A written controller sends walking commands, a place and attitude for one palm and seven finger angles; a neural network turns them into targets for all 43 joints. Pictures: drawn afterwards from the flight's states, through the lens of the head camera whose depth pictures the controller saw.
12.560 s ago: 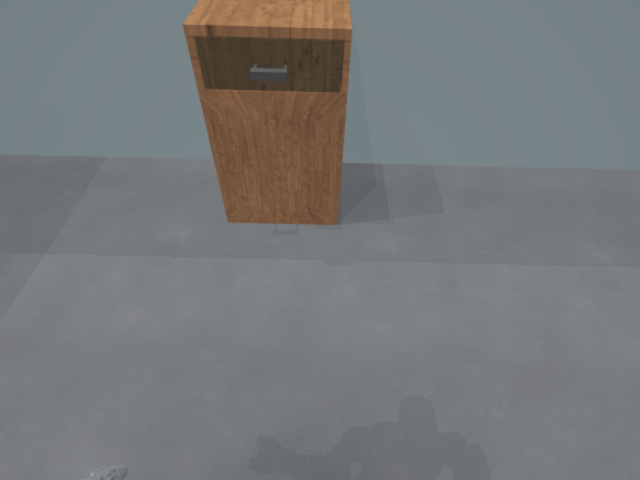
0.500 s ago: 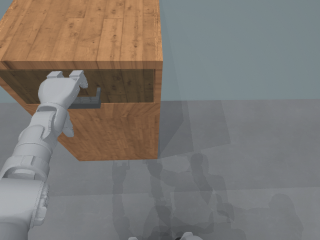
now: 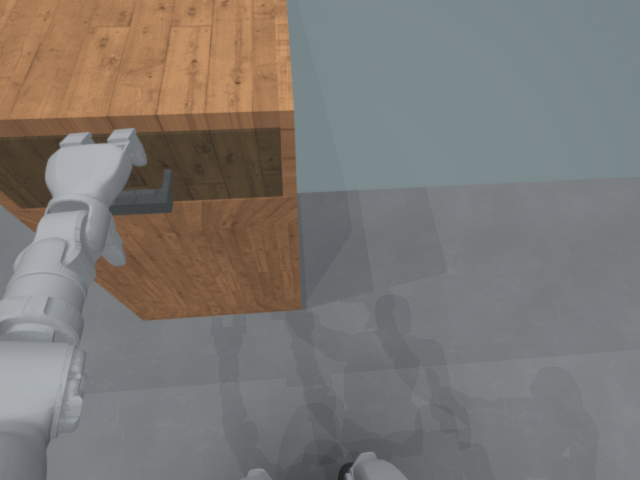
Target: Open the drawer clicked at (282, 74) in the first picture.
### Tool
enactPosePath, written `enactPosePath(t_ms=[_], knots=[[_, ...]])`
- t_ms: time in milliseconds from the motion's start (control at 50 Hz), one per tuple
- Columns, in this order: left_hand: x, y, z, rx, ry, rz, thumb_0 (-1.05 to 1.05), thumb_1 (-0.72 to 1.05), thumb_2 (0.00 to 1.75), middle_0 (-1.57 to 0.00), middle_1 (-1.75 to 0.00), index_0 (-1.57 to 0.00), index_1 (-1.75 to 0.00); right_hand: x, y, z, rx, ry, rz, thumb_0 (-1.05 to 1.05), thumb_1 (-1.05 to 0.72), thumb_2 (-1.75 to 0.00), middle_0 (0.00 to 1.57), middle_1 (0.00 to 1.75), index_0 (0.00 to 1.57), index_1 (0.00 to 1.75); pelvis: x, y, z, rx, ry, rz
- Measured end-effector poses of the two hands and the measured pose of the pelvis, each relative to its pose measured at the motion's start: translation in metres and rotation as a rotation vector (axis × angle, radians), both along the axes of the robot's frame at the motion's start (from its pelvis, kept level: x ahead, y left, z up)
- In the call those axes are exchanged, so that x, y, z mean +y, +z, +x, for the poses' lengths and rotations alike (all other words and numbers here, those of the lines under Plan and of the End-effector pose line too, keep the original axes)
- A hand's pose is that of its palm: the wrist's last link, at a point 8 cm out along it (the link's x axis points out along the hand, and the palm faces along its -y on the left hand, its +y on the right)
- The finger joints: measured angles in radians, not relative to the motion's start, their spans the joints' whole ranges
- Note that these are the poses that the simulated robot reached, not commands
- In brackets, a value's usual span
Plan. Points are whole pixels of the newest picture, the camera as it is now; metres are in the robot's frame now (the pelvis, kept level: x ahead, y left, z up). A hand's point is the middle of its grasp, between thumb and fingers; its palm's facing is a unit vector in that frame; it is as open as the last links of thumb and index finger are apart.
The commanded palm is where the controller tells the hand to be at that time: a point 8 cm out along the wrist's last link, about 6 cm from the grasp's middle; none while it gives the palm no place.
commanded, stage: re-aim the fingers above the handle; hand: left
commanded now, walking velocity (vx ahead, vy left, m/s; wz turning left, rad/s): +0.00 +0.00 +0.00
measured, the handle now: (134, 189) +0.53 +0.26 -0.03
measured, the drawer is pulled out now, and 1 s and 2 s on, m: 0.00 0.00 0.00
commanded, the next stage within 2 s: lower the fingers behind the handle in 1.48 s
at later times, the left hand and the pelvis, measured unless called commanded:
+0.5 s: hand (108, 198) +0.48 +0.26 +0.02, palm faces -0.09 -0.03 -1.00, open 13.8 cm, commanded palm +0.47 +0.26 +0.08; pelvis +0.00 +0.01 +0.00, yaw +0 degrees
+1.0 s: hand (113, 199) +0.47 +0.25 +0.02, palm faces -0.08 -0.02 -1.00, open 13.8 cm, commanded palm +0.46 +0.25 +0.08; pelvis +0.00 +0.01 +0.00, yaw +1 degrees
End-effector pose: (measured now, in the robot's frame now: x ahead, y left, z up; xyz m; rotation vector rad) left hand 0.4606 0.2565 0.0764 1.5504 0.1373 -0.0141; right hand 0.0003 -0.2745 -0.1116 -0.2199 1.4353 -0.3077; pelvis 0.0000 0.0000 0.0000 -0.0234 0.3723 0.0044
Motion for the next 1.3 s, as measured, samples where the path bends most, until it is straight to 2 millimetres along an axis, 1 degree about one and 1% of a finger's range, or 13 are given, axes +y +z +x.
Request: enactPosePath(t_ms=[120,200,420,580,740,900,1080,1180,1300], knots=[[0.007,-0.003,-0.001,0.023,0.009,0.007,0.0,-0.49,0.3,-0.32,-1.2,-0.31,-1.2,-0.001,0.0,-0.006,0.015,-0.003,-0.007,0.01,-0.91,-0.9,0.2,0.3,0.2,0.3,-0.001,0.0,-0.002,0.007,0.004,-0.001],[0.006,-0.001,0.0,0.017,-0.008,-0.001,0.0,-0.49,0.3,-0.32,-1.2,-0.31,-1.2,-0.001,0.0,-0.006,0.017,0.001,-0.013,0.01,-0.91,-0.9,0.2,0.3,0.2,0.3,-0.001,-0.001,-0.002,0.011,0.01,-0.003],[0.004,-0.003,0.005,-0.002,-0.01,-0.013,0.0,-0.49,0.3,-0.32,-1.2,-0.31,-1.2,0.006,-0.001,0.004,-0.003,0.011,-0.005,0.01,-0.91,-0.9,0.2,0.3,0.2,0.3,0.005,-0.002,0.001,0.016,0.007,-0.007],[0.008,-0.003,0.001,0.0,-0.014,-0.01,0.0,-0.49,0.3,-0.32,-1.2,-0.31,-1.2,0.016,-0.003,0.011,-0.013,0.016,0.013,0.01,-0.91,-0.9,0.2,0.3,0.2,0.3,0.01,-0.001,0.004,0.007,0.009,-0.01],[0.005,0.0,-0.003,-0.02,-0.024,-0.016,0.0,-0.49,0.3,-0.32,-1.2,-0.31,-1.2,0.02,-0.004,0.017,-0.019,0.023,0.025,0.01,-0.91,-0.9,0.2,0.3,0.2,0.3,0.012,0.0,0.005,-0.003,0.015,-0.012],[0.002,0.002,-0.003,-0.022,-0.018,-0.009,0.0,-0.49,0.3,-0.32,-1.2,-0.31,-1.2,0.018,-0.003,0.019,-0.037,0.025,0.023,0.01,-0.91,-0.9,0.2,0.3,0.2,0.3,0.011,0.0,0.003,-0.009,0.016,-0.011],[-0.007,0.003,-0.002,-0.022,-0.019,-0.006,0.0,-0.49,0.3,-0.32,-1.2,-0.31,-1.2,0.014,-0.004,0.016,-0.038,0.024,0.021,0.01,-0.91,-0.9,0.2,0.3,0.2,0.3,0.007,-0.001,0.001,-0.011,0.014,-0.006],[-0.003,0.005,-0.003,-0.022,0.0,0.002,0.0,-0.49,0.3,-0.32,-1.2,-0.31,-1.2,0.01,-0.003,0.012,-0.039,0.015,0.018,0.01,-0.91,-0.9,0.2,0.3,0.2,0.3,0.004,0.0,0.0,-0.01,0.005,-0.003],[0.002,0.007,-0.012,-0.007,0.0,0.005,0.0,-0.49,0.3,-0.32,-1.2,-0.31,-1.2,0.007,-0.003,0.01,-0.036,0.013,0.016,0.01,-0.91,-0.9,0.2,0.3,0.2,0.3,0.002,0.001,-0.001,-0.019,0.006,-0.001]])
